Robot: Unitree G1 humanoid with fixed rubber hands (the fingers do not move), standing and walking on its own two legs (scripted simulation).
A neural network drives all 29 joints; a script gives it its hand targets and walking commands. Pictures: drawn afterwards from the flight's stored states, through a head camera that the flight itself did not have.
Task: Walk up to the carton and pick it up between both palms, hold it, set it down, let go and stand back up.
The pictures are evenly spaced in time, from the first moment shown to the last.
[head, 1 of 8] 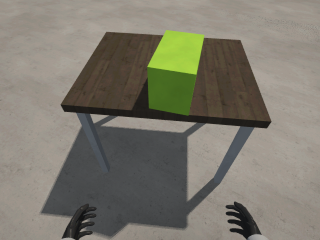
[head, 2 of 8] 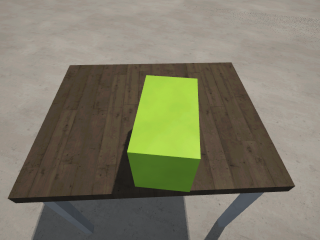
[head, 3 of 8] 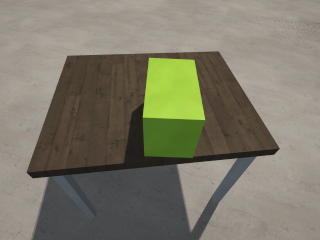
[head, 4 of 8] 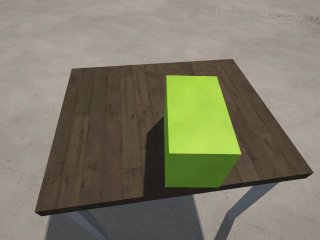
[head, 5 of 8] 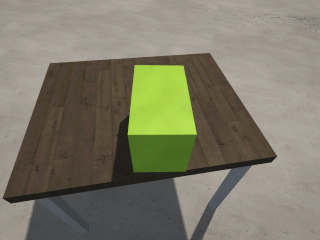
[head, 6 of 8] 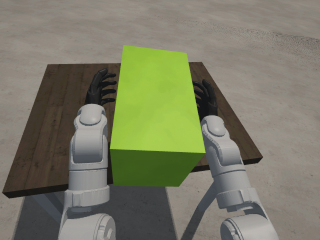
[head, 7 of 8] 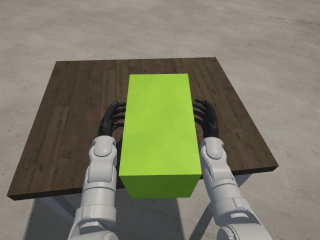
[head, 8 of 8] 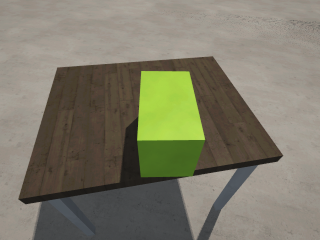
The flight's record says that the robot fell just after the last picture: no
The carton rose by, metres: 0.15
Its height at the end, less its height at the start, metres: +0.00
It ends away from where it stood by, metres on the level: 0.02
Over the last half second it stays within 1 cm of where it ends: yes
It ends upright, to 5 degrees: yes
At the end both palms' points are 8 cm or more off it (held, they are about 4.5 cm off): yes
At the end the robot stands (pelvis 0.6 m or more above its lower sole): yes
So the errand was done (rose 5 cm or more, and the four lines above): yes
